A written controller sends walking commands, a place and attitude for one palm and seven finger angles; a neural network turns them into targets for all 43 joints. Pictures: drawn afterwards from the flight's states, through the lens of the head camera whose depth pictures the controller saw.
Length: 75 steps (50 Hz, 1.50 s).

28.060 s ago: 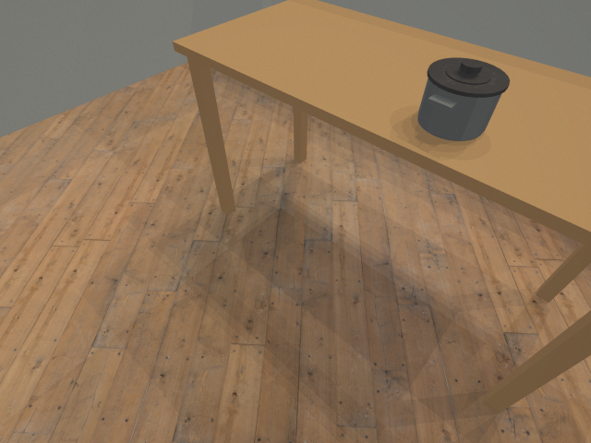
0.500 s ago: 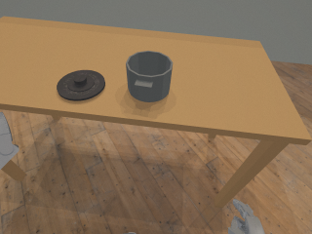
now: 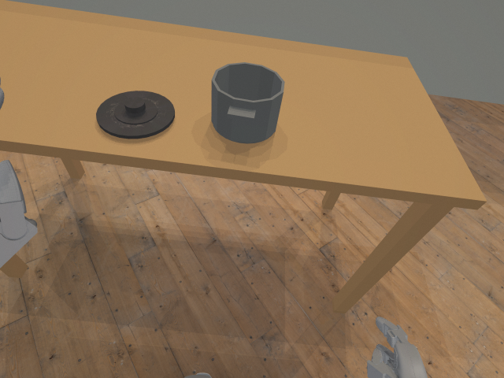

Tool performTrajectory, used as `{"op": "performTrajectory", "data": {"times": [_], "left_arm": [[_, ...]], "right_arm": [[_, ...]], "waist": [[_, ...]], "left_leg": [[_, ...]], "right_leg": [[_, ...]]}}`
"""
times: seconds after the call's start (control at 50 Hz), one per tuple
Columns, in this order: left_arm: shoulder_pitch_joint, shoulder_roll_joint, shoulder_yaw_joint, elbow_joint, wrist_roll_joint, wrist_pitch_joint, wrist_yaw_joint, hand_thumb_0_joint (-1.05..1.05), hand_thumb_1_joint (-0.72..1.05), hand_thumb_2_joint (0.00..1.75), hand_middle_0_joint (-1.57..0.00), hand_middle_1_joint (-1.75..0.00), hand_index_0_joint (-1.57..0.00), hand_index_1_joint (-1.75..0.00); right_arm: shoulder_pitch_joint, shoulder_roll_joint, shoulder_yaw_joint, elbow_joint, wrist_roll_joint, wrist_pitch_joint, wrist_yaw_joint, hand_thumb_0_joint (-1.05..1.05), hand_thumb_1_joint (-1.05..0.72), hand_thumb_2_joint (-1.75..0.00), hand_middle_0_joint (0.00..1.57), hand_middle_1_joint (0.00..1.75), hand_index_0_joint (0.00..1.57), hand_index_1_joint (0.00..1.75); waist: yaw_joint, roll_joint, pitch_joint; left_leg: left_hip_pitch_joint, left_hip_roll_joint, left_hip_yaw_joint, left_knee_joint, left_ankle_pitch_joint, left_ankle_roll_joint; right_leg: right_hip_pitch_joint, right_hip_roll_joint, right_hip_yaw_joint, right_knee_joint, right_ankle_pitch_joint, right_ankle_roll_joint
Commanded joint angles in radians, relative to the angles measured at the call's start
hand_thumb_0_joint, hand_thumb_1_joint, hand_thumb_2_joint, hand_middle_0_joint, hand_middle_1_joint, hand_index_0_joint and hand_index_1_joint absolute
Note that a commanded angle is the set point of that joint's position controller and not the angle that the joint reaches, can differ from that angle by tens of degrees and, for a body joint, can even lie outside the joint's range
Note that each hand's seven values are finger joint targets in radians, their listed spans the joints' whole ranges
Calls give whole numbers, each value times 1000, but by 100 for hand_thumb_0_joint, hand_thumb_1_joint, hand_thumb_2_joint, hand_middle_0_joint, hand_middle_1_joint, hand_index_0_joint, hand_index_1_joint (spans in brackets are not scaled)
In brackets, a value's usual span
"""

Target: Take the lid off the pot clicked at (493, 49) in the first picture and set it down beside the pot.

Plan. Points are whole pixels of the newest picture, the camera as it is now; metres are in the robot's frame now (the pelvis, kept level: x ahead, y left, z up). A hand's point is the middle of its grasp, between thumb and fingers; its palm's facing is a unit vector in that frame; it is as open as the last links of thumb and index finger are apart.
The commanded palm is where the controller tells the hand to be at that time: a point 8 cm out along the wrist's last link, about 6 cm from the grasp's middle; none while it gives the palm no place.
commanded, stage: step back with the hand held close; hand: left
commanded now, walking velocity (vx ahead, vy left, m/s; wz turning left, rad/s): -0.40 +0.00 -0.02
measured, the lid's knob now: (135, 105) +0.62 +0.29 +0.06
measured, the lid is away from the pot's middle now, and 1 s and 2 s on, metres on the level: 0.24 0.24 0.24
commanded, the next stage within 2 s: stop stepping back and stand still in 0.18 s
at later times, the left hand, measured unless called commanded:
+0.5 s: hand out of the picture +0.10 +0.25 +0.24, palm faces +0.37 -0.85 -0.37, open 7.4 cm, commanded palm +0.03 +0.31 +0.25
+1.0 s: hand out of the picture +0.10 +0.28 +0.23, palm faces +0.44 -0.81 -0.39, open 7.4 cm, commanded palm +0.02 +0.32 +0.25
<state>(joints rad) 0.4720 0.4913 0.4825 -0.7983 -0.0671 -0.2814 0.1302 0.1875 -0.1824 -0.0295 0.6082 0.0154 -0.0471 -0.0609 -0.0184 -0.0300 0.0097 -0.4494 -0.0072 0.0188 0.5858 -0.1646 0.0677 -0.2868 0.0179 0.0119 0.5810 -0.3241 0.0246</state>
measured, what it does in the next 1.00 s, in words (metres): walks backwards: right foot, then left foot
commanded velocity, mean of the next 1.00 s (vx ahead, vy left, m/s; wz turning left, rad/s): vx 0.00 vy -0.02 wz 0.01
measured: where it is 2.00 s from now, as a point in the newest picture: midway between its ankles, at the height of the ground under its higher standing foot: outside the picture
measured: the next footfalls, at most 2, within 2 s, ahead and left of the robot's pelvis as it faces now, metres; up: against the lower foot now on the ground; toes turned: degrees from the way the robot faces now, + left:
right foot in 0.26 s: -0.09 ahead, -0.07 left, +0.00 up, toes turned -1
left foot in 0.42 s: -0.04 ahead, +0.13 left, +0.00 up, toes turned +0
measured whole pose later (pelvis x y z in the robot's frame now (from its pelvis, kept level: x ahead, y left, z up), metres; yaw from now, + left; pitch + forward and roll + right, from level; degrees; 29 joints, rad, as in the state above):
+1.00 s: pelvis -0.11 +0.04 +0.01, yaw +0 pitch +1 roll -1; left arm 0.49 0.43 0.48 -0.67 -0.06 -0.18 0.16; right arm 0.23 -0.15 0.03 0.59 0.02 -0.11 -0.05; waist -0.03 -0.04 -0.02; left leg -0.30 -0.02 0.02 0.51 -0.22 0.04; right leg -0.23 0.02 -0.02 0.53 -0.33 -0.01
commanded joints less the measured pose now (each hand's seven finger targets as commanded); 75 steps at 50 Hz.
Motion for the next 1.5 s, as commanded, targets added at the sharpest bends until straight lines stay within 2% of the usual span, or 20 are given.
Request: {"op": "performTrajectory", "data": {"times": [0.0, 0.18, 0.24, 0.26, 0.28, 0.3, 0.34, 0.38, 0.44, 0.56, 0.72, 0.78, 0.82, 0.86, 0.96, 1.04, 1.06, 1.18, 1.34, 1.48], "left_arm": [[-34, 150, 140, -154, -32, -33, 15, 0, 90, 90, -20, -30, -20, -30], [52, 178, 136, -212, -28, 1, 15, 0, 90, 90, -20, -30, -20, -30], [-25, 230, 138, -216, -25, -37, 34, 0, 90, 90, -20, -30, -20, -30], [-71, -92, -348, 785, 86, 152, -116, 0, 90, 90, -20, -30, -20, -30], [-347, 272, 148, -369, -9, 29, -31, 0, 90, 90, -20, -30, -20, -30], [-163, 258, 160, -219, -15, 5, -8, 0, 90, 90, -20, -30, -20, -30], [-32, 148, 108, -110, -25, 46, 10, 0, 90, 90, -20, -30, -20, -30], [-44, 141, 114, -173, -26, 8, 26, 0, 90, 90, -20, -30, -20, -30], [9, 127, 116, -117, -29, 1, 20, 0, 90, 90, -20, -30, -20, -30], [80, 125, 102, -152, 1, 5, 14, 0, 90, 90, -20, -30, -20, -30], [-57, 124, 88, -92, -5, 33, 42, 0, 90, 90, -20, -30, -20, -30], [-99, 88, 57, -30, -6, 38, 40, 0, 90, 90, -20, -30, -20, -30], [-129, 102, 69, -72, -5, 27, 34, 0, 90, 90, -20, -30, -20, -30], [-129, 98, 65, -53, 13, 28, 32, 0, 90, 90, -20, -30, -20, -30], [53, 113, 74, -155, 14, 20, 24, 0, 90, 90, -20, -30, -20, -30], [85, 140, 119, -164, 0, -2, 27, 0, 90, 90, -20, -30, -20, -30], [2, -135, -386, 811, 88, 156, -100, 0, 90, 90, -20, -30, -20, -30], [-161, -156, -396, 1103, 104, 280, -113, 0, 90, 90, -20, -30, -20, -30], [-210, -130, -427, 1578, 72, 290, -105, 0, 90, 90, -20, -30, -20, -30], [-169, -197, -449, 1749, 67, 280, -95, 0, 90, 90, -20, -30, -20, -30]], "right_arm": [[-52, -140, -54, -170, -36, -86, 8, 0, -90, -90, 20, 30, 20, 30], [-54, -140, -56, -183, -36, -63, 22, 0, -90, -90, 20, 30, 20, 30], [-36, -106, -31, -149, -32, -58, 3, 0, -90, -90, 20, 30, 20, 30], [-9, -275, -94, 116, 17, -118, 42, 0, -90, -90, 20, 30, 20, 30], [-101, -123, -83, -187, 34, -63, 29, 0, -90, -90, 20, 30, 20, 30], [-105, -104, -33, -197, 16, -76, -7, 0, -90, -90, 20, 30, 20, 30], [-81, -108, 3, -188, 15, -50, -19, 0, -90, -90, 20, 30, 20, 30], [-95, -146, 3, -201, 14, -83, -25, 0, -90, -90, 20, 30, 20, 30], [-63, -138, -6, -204, 24, -112, -19, 0, -90, -90, 20, 30, 20, 30], [-59, -131, -12, -185, -4, -124, -3, 0, -90, -90, 20, 30, 20, 30], [-56, -125, -19, -125, -6, -79, -9, 0, -90, -90, 20, 30, 20, 30], [-72, -138, -8, -142, 5, -78, -18, 0, -90, -90, 20, 30, 20, 30], [-89, -147, -3, -158, 12, -91, -19, 0, -90, -90, 20, 30, 20, 30], [-75, -117, 7, -163, 1, -112, -16, 0, -90, -90, 20, 30, 20, 30], [-91, -124, 6, -170, -7, -119, 7, 0, -90, -90, 20, 30, 20, 30], [-63, -125, -6, -159, -12, -115, 10, 0, -90, -90, 20, 30, 20, 30], [-82, -296, -84, 65, 33, -179, 68, 0, -90, -90, 20, 30, 20, 30], [20, -186, -50, 84, -23, -8, 61, 0, -90, -90, 20, 30, 20, 30], [60, -141, -18, 208, -32, 36, 25, 0, -90, -90, 20, 30, 20, 30], [162, -83, -17, 316, -23, 49, 10, 0, -90, -90, 20, 30, 20, 30]], "waist": [[2, 257, -203], [15, 256, -222], [0, -64, -196], [-107, -47, -106], [16, -216, -182], [-12, -291, -45], [-30, -6, -8], [-8, 266, 7], [-13, 273, -49], [-2, 183, -114], [-25, -72, -20], [-25, 39, 58], [-21, 290, 50], [-12, 298, 79], [17, 150, -124], [12, 91, -134], [-47, 15, -59], [0, -227, -139], [20, 175, -58], [2, 112, -70]], "left_leg": [[156, 334, -356, -357, 174, 52], [59, 187, -137, -394, -323, -93], [270, 11, 4, 282, -204, -116], [171, 124, -136, 662, -243, -94], [246, -6, -103, 619, -321, -97], [106, 63, -113, 479, -300, -64], [119, 59, -55, 111, -219, -58], [77, 130, -189, -246, -164, -19], [6, 202, -360, -458, -583, -10], [54, 121, -197, -357, -392, -23], [177, 32, -31, 183, -201, -50], [190, 75, -103, -98, -285, -10], [176, 203, -358, -373, -552, 25], [80, 280, -513, -486, -619, 68], [151, 140, -178, -249, -99, 5], [167, 89, -117, -162, -1, -30], [140, 103, -102, 71, 223, -44], [135, 76, -131, 109, 283, -13], [178, 99, -157, -84, 283, 1], [243, 96, -124, -85, 203, -5]], "right_leg": [[-52, 58, 74, 356, -239, -35], [193, 45, -68, -198, -61, -87], [-195, -353, 180, -423, 218, -190], [-361, -515, 126, -252, 417, -205], [-336, -348, 122, -343, 98, -193], [-238, -342, 117, -311, 144, -194], [-171, -253, 71, -215, 43, -131], [-43, -83, -18, -77, 25, -52], [60, 28, -40, 12, -130, -15], [199, 16, -52, -181, -28, -43], [-154, -248, 236, -366, -359, -188], [-138, -126, 89, -207, -234, -122], [-135, 5, -43, 13, -178, -47], [-125, 21, 0, 193, -122, -36], [178, -25, -10, -175, 107, -43], [194, -86, 75, -190, 238, -68], [-3, -186, -8, -22, 420, -85], [55, -158, 28, -18, 350, -113], [173, -100, 30, -84, 281, -77], [206, -111, 24, -180, 322, -84]]}}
